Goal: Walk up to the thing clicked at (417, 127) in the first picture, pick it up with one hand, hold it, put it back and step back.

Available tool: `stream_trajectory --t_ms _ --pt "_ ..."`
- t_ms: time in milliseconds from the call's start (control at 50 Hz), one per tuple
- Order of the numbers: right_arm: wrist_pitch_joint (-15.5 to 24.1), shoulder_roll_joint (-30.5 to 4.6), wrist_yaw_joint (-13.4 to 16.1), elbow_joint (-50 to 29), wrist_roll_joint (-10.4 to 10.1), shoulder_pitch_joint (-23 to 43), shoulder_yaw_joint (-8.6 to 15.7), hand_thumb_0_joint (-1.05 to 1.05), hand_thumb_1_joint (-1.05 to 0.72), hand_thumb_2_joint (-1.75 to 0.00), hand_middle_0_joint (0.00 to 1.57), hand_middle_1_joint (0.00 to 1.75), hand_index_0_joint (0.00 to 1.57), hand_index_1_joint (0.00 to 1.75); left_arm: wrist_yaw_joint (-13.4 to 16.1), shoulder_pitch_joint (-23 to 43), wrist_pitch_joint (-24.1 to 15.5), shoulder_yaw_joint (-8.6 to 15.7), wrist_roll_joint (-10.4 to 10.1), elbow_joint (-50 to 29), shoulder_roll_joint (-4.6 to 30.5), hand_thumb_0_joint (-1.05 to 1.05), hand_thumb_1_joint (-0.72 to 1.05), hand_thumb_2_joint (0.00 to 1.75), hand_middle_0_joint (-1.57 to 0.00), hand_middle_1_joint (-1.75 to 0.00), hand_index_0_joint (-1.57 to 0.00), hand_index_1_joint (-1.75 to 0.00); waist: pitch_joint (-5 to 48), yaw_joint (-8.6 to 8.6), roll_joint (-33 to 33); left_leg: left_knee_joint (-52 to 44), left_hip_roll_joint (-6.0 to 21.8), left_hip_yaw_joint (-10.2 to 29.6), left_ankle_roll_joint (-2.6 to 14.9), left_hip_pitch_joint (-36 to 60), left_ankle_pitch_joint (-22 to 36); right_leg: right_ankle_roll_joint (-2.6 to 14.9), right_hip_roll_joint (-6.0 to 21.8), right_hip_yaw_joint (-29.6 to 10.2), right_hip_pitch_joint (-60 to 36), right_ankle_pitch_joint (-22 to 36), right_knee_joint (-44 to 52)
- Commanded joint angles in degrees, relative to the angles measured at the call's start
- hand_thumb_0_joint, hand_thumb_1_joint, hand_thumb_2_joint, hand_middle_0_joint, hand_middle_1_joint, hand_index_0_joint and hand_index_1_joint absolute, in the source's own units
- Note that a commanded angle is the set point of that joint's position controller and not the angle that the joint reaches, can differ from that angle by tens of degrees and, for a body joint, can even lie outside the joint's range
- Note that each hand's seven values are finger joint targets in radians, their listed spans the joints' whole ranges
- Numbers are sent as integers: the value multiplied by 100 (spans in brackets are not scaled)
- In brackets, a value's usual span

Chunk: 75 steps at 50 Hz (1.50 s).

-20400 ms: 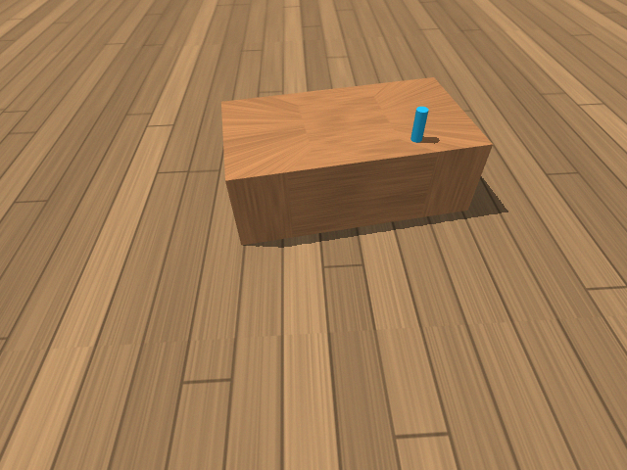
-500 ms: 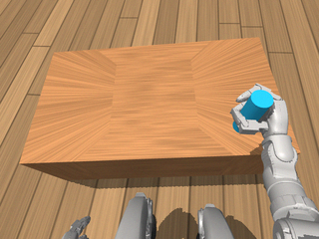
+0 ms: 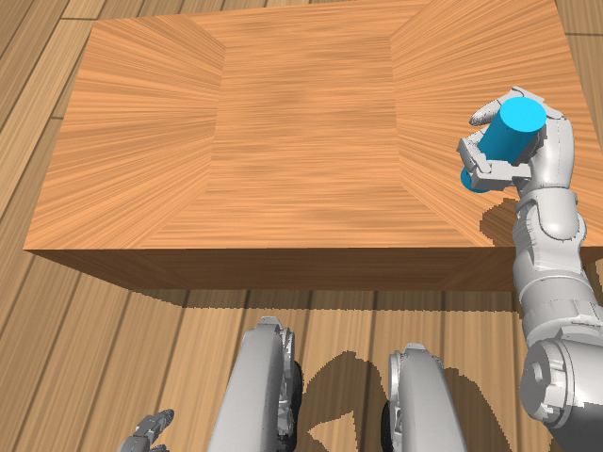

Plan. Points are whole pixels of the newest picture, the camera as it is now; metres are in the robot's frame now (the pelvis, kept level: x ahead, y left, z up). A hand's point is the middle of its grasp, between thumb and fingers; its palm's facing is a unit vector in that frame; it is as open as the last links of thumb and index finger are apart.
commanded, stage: crouch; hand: right
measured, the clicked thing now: (497, 150) +0.50 -0.16 +0.01
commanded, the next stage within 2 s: lower in 0.14 s
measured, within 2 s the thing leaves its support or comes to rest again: rests again in 1.16 s
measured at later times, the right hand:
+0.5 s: hand (463, 165) +0.52 -0.14 -0.05, palm faces -0.02 +1.00 +0.00, open 6.0 cm
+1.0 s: hand (450, 175) +0.52 -0.14 -0.10, palm faces -0.01 +1.00 -0.02, open 6.0 cm
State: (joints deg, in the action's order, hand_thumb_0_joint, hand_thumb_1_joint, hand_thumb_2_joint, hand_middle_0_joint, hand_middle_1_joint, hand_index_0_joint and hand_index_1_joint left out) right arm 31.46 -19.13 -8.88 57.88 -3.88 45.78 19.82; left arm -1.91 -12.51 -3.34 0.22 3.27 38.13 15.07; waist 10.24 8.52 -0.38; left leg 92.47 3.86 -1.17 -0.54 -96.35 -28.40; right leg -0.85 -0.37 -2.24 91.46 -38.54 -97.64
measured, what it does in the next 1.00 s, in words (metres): lowers itself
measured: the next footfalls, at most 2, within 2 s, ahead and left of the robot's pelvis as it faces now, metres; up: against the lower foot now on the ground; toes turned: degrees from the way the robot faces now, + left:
none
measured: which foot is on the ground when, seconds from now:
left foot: down 0.00-1.00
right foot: down 0.00-1.00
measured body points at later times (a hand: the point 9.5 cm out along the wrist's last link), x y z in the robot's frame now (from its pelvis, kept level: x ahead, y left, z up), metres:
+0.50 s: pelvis -0.01 -0.01 -0.05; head +0.20 -0.03 +0.35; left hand +0.05 +0.27 -0.17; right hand +0.51 -0.20 -0.05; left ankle +0.11 +0.13 -0.51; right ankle +0.05 -0.12 -0.51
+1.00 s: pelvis -0.01 -0.01 -0.10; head +0.21 -0.02 +0.29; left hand +0.04 +0.28 -0.22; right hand +0.52 -0.19 -0.09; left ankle +0.11 +0.13 -0.51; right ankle +0.05 -0.12 -0.51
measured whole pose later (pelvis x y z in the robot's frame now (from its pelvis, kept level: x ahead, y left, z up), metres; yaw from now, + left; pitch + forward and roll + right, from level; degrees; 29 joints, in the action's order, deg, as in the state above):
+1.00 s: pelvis -0.01 -0.01 -0.10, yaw -1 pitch +37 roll +2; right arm 30.4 -21.3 -6.0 62.1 -0.9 55.3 20.1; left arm -2.9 -12.2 -0.9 -0.4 4.5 37.5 17.2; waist 8.6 10.8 -1.5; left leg 109.8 5.1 -0.1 -1.1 -116.2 -30.6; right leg -0.5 -2.1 -2.4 111.3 -41.8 -116.0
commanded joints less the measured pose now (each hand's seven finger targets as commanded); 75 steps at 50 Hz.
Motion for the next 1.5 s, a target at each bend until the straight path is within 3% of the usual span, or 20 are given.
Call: stream_trajectory --t_ms 0,100,260,320,380,420,480,520,540,640,720,760,800,820,880,960,1020,1060,1140,1480 --pt "357 -1130 7 -1287 -43 2692 68 0 -59 -136 142 146 143 146 61 -822 -161 356 -38 -333 985 0 92 89 -19 -29 -20 -28 3582 126 -507 -885 -146 138 225 2678 616 210 -82 80 -1111 840 1227" --pt "265 -1222 121 -956 -7 2703 127 0 -63 -136 144 147 144 147 99 -851 -169 411 -35 -312 1106 0 92 89 -19 -29 -20 -28 3400 142 -444 -824 -150 107 210 2411 162 233 -83 62 -780 370 1185" --pt "231 -1165 193 -1056 89 2911 76 0 -60 -134 141 145 142 145 97 -963 -89 362 38 -257 1114 0 91 90 -19 -29 -19 -29 3630 159 -801 -371 -167 -34 295 1973 747 152 -68 -36 -1083 1101 987" --pt "212 -832 167 -594 52 2562 -3 0 -58 -135 141 145 142 145 72 -995 -96 365 46 -232 1116 0 91 90 -19 -29 -19 -29 3404 281 -469 -234 -161 -33 279 1901 776 189 -84 -25 -574 1033 744" --pt "348 -1272 164 -872 114 2783 169 0 -60 -136 143 147 144 147 49 -1047 -71 374 76 -225 1176 0 90 89 -19 -29 -19 -29 3666 178 -657 -8 -141 14 287 1828 928 181 -105 48 -499 1207 505" --pt "389 -1087 169 -683 111 2772 107 0 -61 -137 143 147 144 147 38 -1029 -66 372 91 -215 1210 0 90 90 -19 -29 -19 -29 3491 244 -659 104 -131 -17 291 1590 821 168 -114 14 -411 1134 450" --pt "474 -1100 186 -847 128 3069 80 0 -60 -139 144 149 145 149 24 -1080 -58 372 100 -216 1240 0 91 90 -19 -29 -19 -29 3700 327 -727 219 -108 -27 275 1492 810 165 -122 15 -459 1129 340" --pt "529 -1383 242 -1246 144 3333 225 0 -57 -138 143 149 145 149 10 -1119 -34 399 118 -244 1285 0 90 90 -19 -29 -19 -29 4002 260 -868 299 -94 -22 275 1534 800 160 -133 17 -528 1137 305" --pt "514 -1199 241 -1265 184 3384 22 0 -57 -138 143 148 144 148 6 -1067 -21 402 129 -252 1282 0 90 91 -19 -29 -19 -29 4070 294 -1022 319 -93 -43 279 1412 692 144 -133 1 -641 1059 332" --pt "400 -1128 279 -1144 194 3328 -1 0 -56 -136 141 147 142 147 18 -1138 28 406 113 -197 1334 0 91 90 -19 -29 -19 -29 4250 369 -877 474 -59 -36 258 1473 831 151 -153 42 -422 1130 76" --pt "364 -1491 386 -1354 217 3535 233 0 -59 -136 142 147 143 147 7 -1172 99 394 89 -190 1309 0 91 90 -19 -29 -19 -29 4235 285 -825 520 -53 -22 252 1528 779 175 -167 80 -222 1056 9" --pt "287 -904 340 -635 157 3017 2 0 -60 -137 143 148 144 148 -17 -1141 101 355 99 -137 1283 0 91 89 -19 -29 -19 -28 3737 429 -618 590 -45 -21 243 1374 749 192 -177 115 157 962 -135" --pt "346 -1387 360 -948 221 3241 238 0 -60 -137 143 148 144 148 -18 -1150 125 374 98 -138 1298 0 91 89 -19 -29 -19 -29 3887 289 -702 656 -42 11 250 1409 806 193 -176 143 221 1026 -167" --pt "295 -1118 324 -619 244 3017 89 0 -61 -138 145 149 145 149 -22 -1132 127 375 97 -142 1313 0 92 89 -19 -29 -19 -28 3774 378 -614 680 -50 -7 244 1272 780 195 -172 138 192 1032 -220" --pt "336 -1357 321 -842 267 3277 199 0 -61 -138 144 148 145 148 -35 -1085 153 383 105 -194 1318 0 91 88 -19 -29 -20 -28 3692 339 -617 680 -47 5 231 1174 472 226 -185 141 446 688 -228" --pt "304 -1042 246 -665 188 3206 18 0 -61 -136 143 147 144 147 -50 -1063 160 381 100 -214 1360 0 91 88 -19 -29 -20 -28 3686 419 -617 758 -31 -11 222 1060 484 225 -195 153 479 683 -343" --pt "352 -1399 268 -1131 244 3582 134 0 -61 -135 143 146 143 146 -57 -1143 192 374 89 -251 1343 0 91 88 -19 -29 -20 -28 4103 384 -717 852 -26 -17 227 1149 588 208 -190 145 304 826 -367" --pt "322 -1139 253 -884 219 3340 47 0 -60 -134 142 145 142 145 -56 -1157 200 390 104 -177 1386 0 91 88 -19 -29 -20 -28 3947 405 -730 919 -16 -37 231 1016 622 190 -190 155 281 880 -426" --pt "321 -1334 308 -1151 215 3637 112 0 -58 -133 141 144 141 144 -51 -1148 218 343 90 -236 1334 0 91 89 -19 -29 -20 -28 4161 405 -691 908 -3 20 208 1247 638 220 -206 208 446 820 -540" --pt "310 -1115 440 -556 357 3547 -4 0 -59 -131 141 143 141 143 -97 -1179 282 305 137 -136 1401 0 91 88 -19 -29 -20 -28 3745 525 -776 1220 -4 -117 225 477 457 179 -219 79 493 697 -635"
